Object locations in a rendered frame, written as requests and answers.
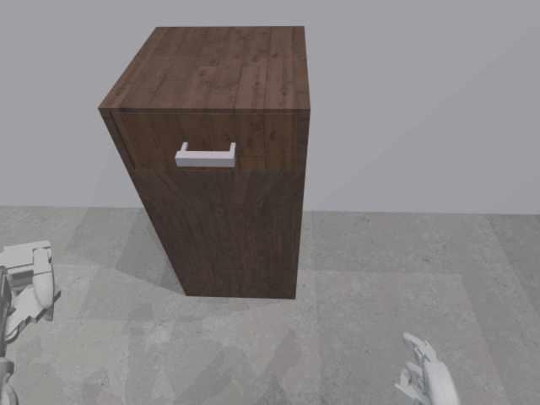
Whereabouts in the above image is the robot left hand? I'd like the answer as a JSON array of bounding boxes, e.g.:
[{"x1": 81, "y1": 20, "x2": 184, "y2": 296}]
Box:
[{"x1": 0, "y1": 240, "x2": 61, "y2": 358}]

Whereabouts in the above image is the handle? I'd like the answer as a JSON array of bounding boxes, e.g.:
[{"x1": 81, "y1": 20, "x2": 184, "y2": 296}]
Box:
[{"x1": 175, "y1": 143, "x2": 236, "y2": 167}]

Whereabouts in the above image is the drawer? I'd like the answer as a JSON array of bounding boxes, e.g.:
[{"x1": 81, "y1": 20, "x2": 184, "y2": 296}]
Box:
[{"x1": 111, "y1": 112, "x2": 298, "y2": 171}]

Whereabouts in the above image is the cabinet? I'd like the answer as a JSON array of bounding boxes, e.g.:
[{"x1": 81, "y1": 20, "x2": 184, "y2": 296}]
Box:
[{"x1": 98, "y1": 26, "x2": 311, "y2": 300}]

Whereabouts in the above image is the robot left forearm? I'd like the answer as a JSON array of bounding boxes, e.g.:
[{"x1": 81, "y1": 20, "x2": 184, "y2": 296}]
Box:
[{"x1": 0, "y1": 357, "x2": 19, "y2": 405}]

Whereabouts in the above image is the robot right hand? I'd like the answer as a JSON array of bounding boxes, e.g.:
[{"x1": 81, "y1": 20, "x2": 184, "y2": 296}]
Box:
[{"x1": 395, "y1": 333, "x2": 462, "y2": 405}]

